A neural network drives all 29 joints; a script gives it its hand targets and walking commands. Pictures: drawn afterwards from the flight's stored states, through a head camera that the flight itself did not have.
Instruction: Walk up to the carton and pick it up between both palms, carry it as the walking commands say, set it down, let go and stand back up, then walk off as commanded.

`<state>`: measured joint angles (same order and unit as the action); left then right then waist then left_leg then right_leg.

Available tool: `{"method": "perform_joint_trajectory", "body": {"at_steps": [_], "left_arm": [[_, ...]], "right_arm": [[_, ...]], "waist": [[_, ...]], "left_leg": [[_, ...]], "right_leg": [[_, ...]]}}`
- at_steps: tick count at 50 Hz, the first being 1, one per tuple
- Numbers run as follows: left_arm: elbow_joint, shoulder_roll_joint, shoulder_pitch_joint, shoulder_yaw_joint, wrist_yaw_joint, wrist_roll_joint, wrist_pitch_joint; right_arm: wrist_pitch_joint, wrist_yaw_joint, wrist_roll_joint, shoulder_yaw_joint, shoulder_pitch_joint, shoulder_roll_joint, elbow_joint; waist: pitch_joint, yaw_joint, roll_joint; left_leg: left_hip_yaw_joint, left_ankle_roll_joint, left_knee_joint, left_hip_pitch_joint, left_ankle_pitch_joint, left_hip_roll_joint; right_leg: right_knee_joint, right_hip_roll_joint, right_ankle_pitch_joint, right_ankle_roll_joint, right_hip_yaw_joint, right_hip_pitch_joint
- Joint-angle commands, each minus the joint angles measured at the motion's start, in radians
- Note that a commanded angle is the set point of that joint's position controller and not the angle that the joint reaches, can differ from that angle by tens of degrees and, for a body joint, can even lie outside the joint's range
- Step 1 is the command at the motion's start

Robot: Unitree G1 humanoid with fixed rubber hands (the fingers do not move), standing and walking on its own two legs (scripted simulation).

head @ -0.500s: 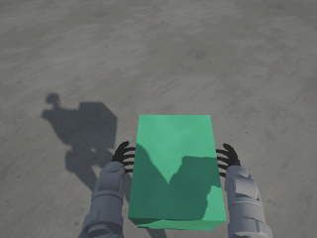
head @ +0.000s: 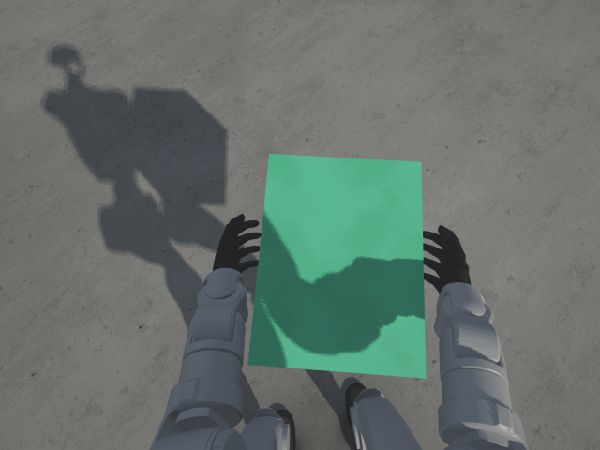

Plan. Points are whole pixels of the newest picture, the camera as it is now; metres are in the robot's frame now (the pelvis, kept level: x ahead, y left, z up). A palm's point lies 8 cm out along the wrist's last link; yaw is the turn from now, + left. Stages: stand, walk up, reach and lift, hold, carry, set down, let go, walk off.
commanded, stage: set down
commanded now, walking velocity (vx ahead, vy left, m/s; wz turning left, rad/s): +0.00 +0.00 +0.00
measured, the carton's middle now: (335, 267) +0.39 -0.06 -0.14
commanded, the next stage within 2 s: none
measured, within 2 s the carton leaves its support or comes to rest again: neither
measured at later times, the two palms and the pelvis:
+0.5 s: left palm (245, 263) +0.41 +0.08 -0.13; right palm (438, 280) +0.35 -0.22 -0.13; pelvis -0.03 -0.01 -0.07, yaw +1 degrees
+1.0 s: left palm (256, 264) +0.44 +0.08 -0.22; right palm (421, 279) +0.37 -0.22 -0.22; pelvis -0.04 -0.01 -0.15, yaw +1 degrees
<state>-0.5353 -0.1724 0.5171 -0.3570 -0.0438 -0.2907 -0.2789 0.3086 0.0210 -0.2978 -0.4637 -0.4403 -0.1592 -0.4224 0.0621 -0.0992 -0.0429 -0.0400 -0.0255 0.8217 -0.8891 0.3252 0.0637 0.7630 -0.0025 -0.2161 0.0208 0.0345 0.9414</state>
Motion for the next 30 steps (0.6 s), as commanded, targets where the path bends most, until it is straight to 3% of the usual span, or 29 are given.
{"method": "perform_joint_trajectory", "body": {"at_steps": [1, 15, 30], "left_arm": [[-0.048, -0.896, 0.491, 0.556, 0.280, 0.132, 0.027], [-0.149, -0.909, 0.674, 0.464, 0.335, 0.129, -0.038], [-0.185, -0.879, 0.806, 0.438, 0.324, 0.153, -0.035]], "right_arm": [[-0.024, 0.273, 0.139, 0.593, -0.531, -0.811, -0.043], [0.042, 0.292, 0.133, 0.563, -0.741, -0.856, -0.066], [0.053, 0.271, 0.162, 0.545, -0.871, -0.847, -0.090]], "waist": [[0.711, -0.028, 0.002], [0.794, -0.029, 0.002], [0.955, -0.035, 0.004]], "left_leg": [[-0.046, 0.016, -0.049, 0.137, -0.269, 0.066], [-0.001, 0.007, 0.109, -0.139, -0.043, 0.088], [0.033, 0.014, 0.296, -0.366, -0.024, 0.115]], "right_leg": [[0.057, 0.110, 0.334, -0.024, -0.010, -0.414], [0.202, 0.111, 0.120, -0.016, -0.033, -0.212], [0.370, 0.123, 0.136, 0.004, -0.045, -0.070]]}}
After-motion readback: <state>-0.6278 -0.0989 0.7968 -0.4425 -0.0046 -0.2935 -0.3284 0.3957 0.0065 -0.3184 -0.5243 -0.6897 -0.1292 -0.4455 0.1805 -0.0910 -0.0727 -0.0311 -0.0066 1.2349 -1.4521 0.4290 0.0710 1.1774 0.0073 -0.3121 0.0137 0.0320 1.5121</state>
